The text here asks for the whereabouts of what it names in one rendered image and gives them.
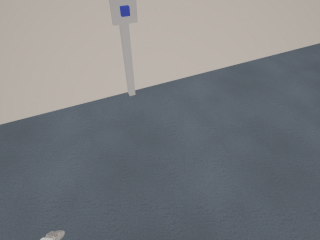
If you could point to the button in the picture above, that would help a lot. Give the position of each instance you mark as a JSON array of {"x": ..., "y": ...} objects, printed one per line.
[{"x": 125, "y": 11}]

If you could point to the panel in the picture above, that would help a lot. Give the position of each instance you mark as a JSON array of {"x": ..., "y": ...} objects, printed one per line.
[{"x": 123, "y": 23}]

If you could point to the robot left hand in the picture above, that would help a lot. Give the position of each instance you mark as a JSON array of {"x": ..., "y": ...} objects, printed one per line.
[{"x": 54, "y": 235}]

